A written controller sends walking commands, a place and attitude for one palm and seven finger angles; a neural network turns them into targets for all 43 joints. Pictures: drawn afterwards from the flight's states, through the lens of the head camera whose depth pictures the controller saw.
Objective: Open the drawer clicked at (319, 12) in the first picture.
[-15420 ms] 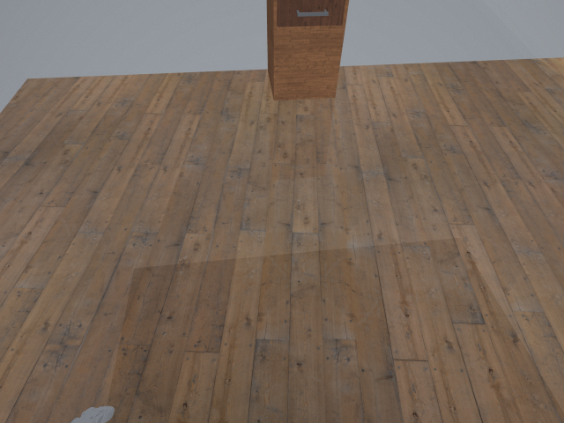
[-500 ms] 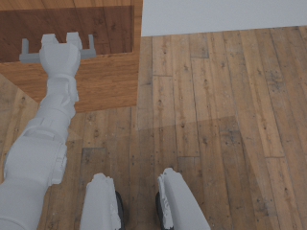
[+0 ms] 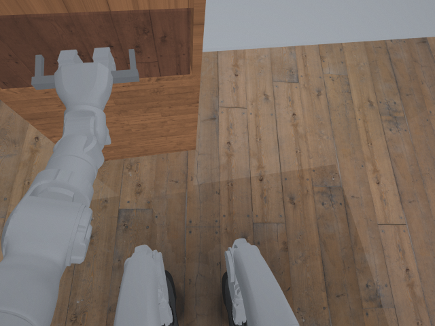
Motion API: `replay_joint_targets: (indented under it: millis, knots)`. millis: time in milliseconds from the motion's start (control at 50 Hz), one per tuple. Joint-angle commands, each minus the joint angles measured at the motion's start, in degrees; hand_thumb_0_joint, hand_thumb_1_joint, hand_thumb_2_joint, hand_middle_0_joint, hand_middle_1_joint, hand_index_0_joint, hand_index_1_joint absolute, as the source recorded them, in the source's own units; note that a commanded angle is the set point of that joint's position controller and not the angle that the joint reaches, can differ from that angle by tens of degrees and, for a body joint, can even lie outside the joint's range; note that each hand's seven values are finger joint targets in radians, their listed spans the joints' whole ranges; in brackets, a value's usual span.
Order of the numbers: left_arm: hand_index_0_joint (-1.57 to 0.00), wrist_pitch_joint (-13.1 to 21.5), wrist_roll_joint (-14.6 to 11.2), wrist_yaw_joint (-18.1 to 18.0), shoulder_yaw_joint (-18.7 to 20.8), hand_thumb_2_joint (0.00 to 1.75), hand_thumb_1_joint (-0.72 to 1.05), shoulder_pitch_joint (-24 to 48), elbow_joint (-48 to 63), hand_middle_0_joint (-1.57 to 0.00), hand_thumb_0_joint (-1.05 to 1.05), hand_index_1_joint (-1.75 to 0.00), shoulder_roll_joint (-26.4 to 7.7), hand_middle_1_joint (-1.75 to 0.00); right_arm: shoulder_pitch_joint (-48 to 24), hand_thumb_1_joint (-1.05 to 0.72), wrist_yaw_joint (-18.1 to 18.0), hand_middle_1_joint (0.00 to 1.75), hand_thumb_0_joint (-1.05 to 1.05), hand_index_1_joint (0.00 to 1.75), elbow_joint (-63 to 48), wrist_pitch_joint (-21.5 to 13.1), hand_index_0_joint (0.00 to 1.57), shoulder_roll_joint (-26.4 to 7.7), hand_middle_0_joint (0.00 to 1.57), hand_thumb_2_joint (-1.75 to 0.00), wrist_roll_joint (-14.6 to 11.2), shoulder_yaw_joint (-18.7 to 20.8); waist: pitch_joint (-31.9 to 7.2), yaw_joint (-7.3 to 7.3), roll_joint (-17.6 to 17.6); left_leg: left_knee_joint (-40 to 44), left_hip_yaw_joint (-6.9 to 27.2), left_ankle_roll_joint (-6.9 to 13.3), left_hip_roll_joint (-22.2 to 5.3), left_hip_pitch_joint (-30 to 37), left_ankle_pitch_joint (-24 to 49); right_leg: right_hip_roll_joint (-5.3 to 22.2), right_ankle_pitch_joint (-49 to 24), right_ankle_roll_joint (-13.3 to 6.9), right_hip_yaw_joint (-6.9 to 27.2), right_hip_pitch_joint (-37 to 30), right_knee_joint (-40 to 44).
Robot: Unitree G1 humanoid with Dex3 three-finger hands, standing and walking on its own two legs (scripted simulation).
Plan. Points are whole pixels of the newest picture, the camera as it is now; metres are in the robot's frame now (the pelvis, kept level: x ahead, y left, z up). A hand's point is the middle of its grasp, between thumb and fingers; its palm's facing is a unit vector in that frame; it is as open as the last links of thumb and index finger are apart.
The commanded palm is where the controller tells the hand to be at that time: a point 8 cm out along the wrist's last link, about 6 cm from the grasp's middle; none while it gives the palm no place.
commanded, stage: close the thumb around the handle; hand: left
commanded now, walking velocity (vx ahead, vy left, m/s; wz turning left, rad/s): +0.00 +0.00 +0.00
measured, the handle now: (87, 69) +0.59 +0.19 -0.01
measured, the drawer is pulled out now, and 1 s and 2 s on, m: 0.00 0.00 0.05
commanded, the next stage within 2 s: pull the drawer open in 0.62 s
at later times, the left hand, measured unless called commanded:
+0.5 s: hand (96, 99) +0.54 +0.18 -0.04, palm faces -0.03 -0.03 -1.00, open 6.1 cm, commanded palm +0.53 +0.16 +0.01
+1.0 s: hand (97, 101) +0.53 +0.18 -0.04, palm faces -0.04 -0.04 -1.00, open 5.0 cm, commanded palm +0.50 +0.15 +0.01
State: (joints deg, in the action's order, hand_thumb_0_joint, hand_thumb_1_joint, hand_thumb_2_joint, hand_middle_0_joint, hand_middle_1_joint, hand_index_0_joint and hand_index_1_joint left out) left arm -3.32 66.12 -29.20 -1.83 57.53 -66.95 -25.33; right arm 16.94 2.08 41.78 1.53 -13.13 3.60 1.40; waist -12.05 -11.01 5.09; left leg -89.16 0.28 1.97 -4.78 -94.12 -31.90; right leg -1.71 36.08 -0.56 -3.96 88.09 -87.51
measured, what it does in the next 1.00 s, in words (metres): stands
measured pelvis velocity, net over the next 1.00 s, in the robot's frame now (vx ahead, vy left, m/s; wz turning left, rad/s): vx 0.01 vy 0.00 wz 0.00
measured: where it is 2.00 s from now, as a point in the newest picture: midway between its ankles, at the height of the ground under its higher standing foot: (202, 315)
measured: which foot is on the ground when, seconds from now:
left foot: down 0.00-1.00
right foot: down 0.00-1.00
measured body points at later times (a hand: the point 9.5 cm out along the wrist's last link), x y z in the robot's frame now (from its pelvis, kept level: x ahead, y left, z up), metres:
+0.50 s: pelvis +0.00 +0.00 +0.00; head +0.19 +0.02 +0.40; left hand +0.54 +0.18 +0.01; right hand +0.01 -0.26 -0.13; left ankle +0.06 +0.11 -0.54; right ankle +0.03 -0.12 -0.54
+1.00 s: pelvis +0.01 +0.00 +0.01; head +0.20 +0.01 +0.42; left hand +0.53 +0.18 +0.01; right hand +0.01 -0.26 -0.12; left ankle +0.06 +0.11 -0.54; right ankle +0.03 -0.12 -0.54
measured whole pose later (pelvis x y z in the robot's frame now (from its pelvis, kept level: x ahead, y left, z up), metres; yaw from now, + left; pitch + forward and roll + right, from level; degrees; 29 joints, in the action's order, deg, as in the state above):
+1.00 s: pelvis +0.01 +0.00 +0.01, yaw +0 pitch +36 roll -4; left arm -3.0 64.9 -28.4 -2.1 54.0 -63.2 -24.1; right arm 16.9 2.6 41.5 2.7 -12.8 3.4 1.9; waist -11.9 -9.7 5.0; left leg -87.2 -0.7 2.0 -4.9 -91.4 -32.3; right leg -2.0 36.1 -0.3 -2.8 85.9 -85.7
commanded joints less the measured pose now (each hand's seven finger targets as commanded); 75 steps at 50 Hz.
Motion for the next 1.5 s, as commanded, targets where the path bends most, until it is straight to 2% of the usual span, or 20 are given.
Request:
replay_joint_targets:
  millis: [0, 60, 220, 300, 360, 400, 440, 500, 540, 600, 660, 700, 800, 960, 1080, 1100, 1140, 1240, 1380, 1480]
  knots:
    - [-0.32, -1.05, 0.01, -2.17, 1.22, 0.42, -0.22, 25.14, 9.60, -0.32, 0.00, -1.23, -10.37, -1.23, 11.97, -0.90, -0.49, 0.30, 0.00, 0.30, -0.76, -0.26, 0.20, -10.33, 0.20, -0.90, 0.16, 3.90, -34.31, -2.95, 5.79, 8.43, 3.15, 0.82, 2.16, 33.75, 17.54, -2.25, -17.15, -1.42, -0.13, -10.84, 12.59]
    - [-0.33, -1.33, -0.16, -1.61, -0.08, 0.49, -0.05, 26.64, 8.53, -0.33, 0.00, -1.25, -9.15, -1.25, 11.86, -0.90, -0.64, 0.30, 0.00, 0.30, -0.52, -0.29, 0.20, -10.26, 0.20, -0.90, 0.12, 3.79, -33.11, -3.91, 5.26, 8.71, 3.56, 0.86, 2.12, 33.46, 16.55, -2.18, -16.13, -1.40, -0.24, -9.76, 12.63]
    - [-0.36, -0.46, 0.15, -0.68, -0.81, 0.68, 0.40, 26.50, 8.66, -0.36, 0.00, -1.30, -8.47, -1.30, 11.98, -0.90, -0.83, 0.30, 0.00, 0.30, -0.85, -0.24, 0.20, -10.13, 0.20, -0.90, 0.24, 3.71, -32.17, -4.10, 5.38, 8.45, 3.26, 0.96, 2.13, 32.74, 15.99, -2.19, -15.89, -1.41, -0.09, -9.49, 12.72]
    - [-0.38, 0.11, 0.14, -0.59, 0.15, 0.78, 0.62, 25.41, 9.94, -0.38, 0.00, -1.32, -9.35, -1.32, 11.96, -0.90, -0.71, 0.30, 0.00, 0.30, -1.11, -0.28, 0.20, -10.09, 0.20, -0.90, 0.28, 3.76, -34.65, -3.10, 6.52, 8.23, 3.32, 0.84, 2.17, 33.84, 17.13, -2.27, -16.63, -1.61, -0.05, -10.10, 12.22]
    - [-0.39, -0.12, -0.03, -0.88, -0.39, 0.85, 0.79, 26.00, 7.99, -0.39, 0.00, -1.34, -8.55, -1.34, 11.78, -0.90, -0.71, 0.30, 0.00, 0.30, -0.77, -0.31, 0.20, -9.98, 0.20, -0.90, 0.27, 3.66, -31.65, -4.10, 4.52, 8.08, 3.22, 1.04, 2.15, 31.39, 15.26, -2.20, -15.34, -1.39, -0.08, -9.30, 12.45]
    - [-0.40, -0.06, 0.04, -1.08, 1.30, 0.90, 0.90, 26.07, 9.55, -0.40, 0.00, -1.35, -11.45, -1.35, 11.92, -0.90, -0.70, 0.30, 0.00, 0.30, -1.17, -0.29, 0.20, -10.26, 0.20, -0.90, 0.23, 3.46, -34.14, -2.92, 6.20, 8.08, 2.87, 0.97, 2.30, 31.47, 15.46, -2.21, -16.01, -1.48, 0.16, -11.25, 12.20]
    - [-0.40, -0.40, -0.16, -1.01, 0.59, 0.90, 0.90, 24.69, 8.92, -0.40, 0.00, -1.35, -9.99, -1.35, 11.91, -0.90, -0.71, 0.30, 0.00, 0.30, -1.29, -0.26, 0.20, -10.13, 0.20, -0.90, 0.16, 3.60, -34.13, -3.29, 4.15, 7.89, 2.68, 1.15, 2.38, 30.97, 15.84, -2.36, -16.68, -1.33, 0.29, -12.20, 12.61]
    - [-0.40, -0.33, -0.07, -1.03, 1.50, 0.90, 0.90, 25.13, 9.30, -0.40, 0.00, -1.35, -11.52, -1.35, 11.77, -0.90, -0.72, 0.30, 0.00, 0.30, -1.22, -0.26, 0.20, -10.24, 0.20, -0.90, 0.08, 3.45, -34.05, -2.77, 5.43, 7.91, 2.70, 1.01, 2.31, 31.16, 15.55, -2.32, -16.20, -1.42, 0.32, -11.55, 12.37]
    - [-0.40, -0.62, -0.21, -1.09, 0.77, 0.90, 0.90, 25.22, 8.43, -0.40, 0.00, -1.35, -10.65, -1.35, 11.73, -0.90, -0.74, 0.30, 0.00, 0.30, -1.07, -0.30, 0.20, -10.17, 0.20, -0.90, 0.01, 3.45, -32.59, -3.50, 3.92, 7.87, 2.58, 1.17, 2.29, 29.82, 14.33, -2.34, -15.52, -1.25, 0.32, -11.46, 12.74]
    - [-0.40, -0.59, 0.05, -1.08, 1.04, 0.90, 0.90, 26.10, 9.00, -0.40, 0.00, -1.35, -11.36, -1.35, 11.66, -0.90, -0.78, 0.30, 0.00, 0.30, -1.21, -0.36, 0.20, -10.31, 0.20, -0.90, 0.04, 3.39, -33.27, -3.13, 6.13, 8.32, 2.91, 0.91, 2.32, 31.36, 14.61, -2.30, -15.19, -1.41, 0.13, -10.58, 12.41]
    - [-0.40, -0.33, -0.43, -0.88, 1.75, 0.90, 0.90, 24.93, 9.68, -0.40, 0.00, -1.35, -11.50, -1.35, 11.68, -0.90, -0.70, 0.30, 0.00, 0.30, -1.14, -0.45, 0.20, -10.10, 0.20, -0.90, 0.03, 3.44, -35.11, -2.64, 5.10, 8.20, 2.89, 0.97, 2.21, 32.00, 16.30, -2.28, -16.85, -1.37, 0.19, -12.31, 12.17]
    - [-0.40, -0.30, -0.16, -0.90, 0.36, 0.90, 0.90, 25.05, 9.98, -0.40, 0.00, -1.35, -9.84, -1.35, 11.75, -0.90, -0.72, 0.30, 0.00, 0.30, -1.15, -0.35, 0.20, -10.10, 0.20, -0.90, -0.03, 3.54, -33.92, -3.04, 6.02, 8.42, 3.05, 0.86, 2.17, 32.68, 16.53, -2.25, -16.61, -1.43, -0.05, -10.86, 12.38]
    - [-0.40, 0.11, -0.74, -0.71, 1.16, 0.90, 0.90, 17.83, 10.61, -0.40, 0.00, -1.35, -8.33, -1.35, 11.35, -0.90, -0.29, 0.30, 0.00, 0.30, -1.67, 0.05, 0.20, -10.00, 0.20, -0.90, 0.00, 3.99, -34.96, -0.72, 5.33, 9.30, 3.06, 0.52, 2.01, 35.22, 18.42, -2.35, -17.52, -1.59, -0.20, -11.95, 12.52]
    - [-0.40, 0.53, -1.38, -1.53, 1.05, 0.90, 0.90, 11.04, 11.67, -0.40, 0.00, -1.35, -5.62, -1.35, 10.76, -0.90, 0.08, 0.30, 0.00, 0.30, -1.55, 0.93, 0.20, -9.65, 0.20, -0.90, 0.04, 4.43, -35.08, 0.71, 2.41, 10.16, 2.59, 0.39, 2.07, 36.28, 22.49, -2.07, -22.87, -1.48, -0.01, -15.65, 12.51]
    - [-0.40, 0.45, -1.45, -2.68, -0.71, 0.90, 0.90, 7.52, 12.21, -0.40, 0.00, -1.35, -1.65, -1.35, 10.27, -0.90, 0.46, 0.30, 0.00, 0.30, -1.42, 1.52, 0.20, -9.31, 0.20, -0.90, 0.27, 5.06, -34.12, 0.86, 1.27, 10.44, 1.84, 0.36, 2.31, 37.51, 25.06, -1.86, -26.79, -1.40, 0.21, -17.41, 13.29]
    - [-0.40, 0.47, -1.06, -2.82, 0.21, 0.90, 0.90, 7.24, 12.24, -0.40, 0.00, -1.35, -3.00, -1.35, 10.32, -0.90, 0.37, 0.30, 0.00, 0.30, -1.25, 1.68, 0.20, -9.30, 0.20, -0.90, 0.24, 4.98, -33.71, 1.25, 1.13, 10.43, 1.72, 0.30, 2.29, 37.25, 25.10, -1.90, -27.24, -1.43, 0.31, -17.73, 13.18]
    - [-0.40, 0.34, -1.18, -3.06, -1.32, 0.90, 0.90, 6.36, 12.58, -0.40, 0.00, -1.35, -0.60, -1.35, 9.97, -0.90, 0.52, 0.30, 0.00, 0.30, -1.45, 1.75, 0.20, -9.02, 0.20, -0.90, 0.33, 5.13, -33.59, 1.07, 0.62, 10.57, 1.29, 0.44, 2.58, 37.20, 25.42, -1.89, -28.58, -1.40, 0.51, -18.88, 13.60]
    - [-0.40, 0.40, -0.83, -3.61, -0.28, 0.90, 0.90, 4.41, 12.16, -0.40, 0.00, -1.35, -1.44, -1.35, 9.36, -0.90, 0.40, 0.30, 0.00, 0.30, -1.61, 2.05, 0.20, -8.95, 0.20, -0.90, 0.39, 5.14, -32.69, 1.85, 0.05, 10.98, 0.94, 0.30, 2.74, 36.99, 25.59, -1.74, -29.58, -1.45, 0.66, -20.04, 13.74]
    - [-0.40, 0.97, -0.75, -4.30, -1.76, 0.90, 0.90, 1.47, 14.49, -0.40, 0.00, -1.35, 1.70, -1.35, 8.25, -0.90, 0.52, 0.30, 0.00, 0.30, -2.32, 2.48, 0.20, -8.55, 0.20, -0.90, 0.51, 5.49, -33.70, 2.47, 0.50, 11.60, 0.79, 0.17, 3.01, 39.39, 27.76, -1.53, -32.08, -1.45, 0.85, -21.30, 14.17]
    - [-0.40, 1.08, -0.31, -5.18, -1.25, 0.90, 0.90, 1.51, 14.65, -0.40, 0.00, -1.35, 1.21, -1.35, 7.75, -0.90, 0.43, 0.30, 0.00, 0.30, -2.18, 2.64, 0.20, -8.49, 0.20, -0.90, 0.65, 5.56, -33.10, 2.58, -0.27, 11.86, 0.56, 0.20, 3.15, 38.85, 26.39, -1.46, -31.23, -1.41, 0.95, -21.80, 14.51]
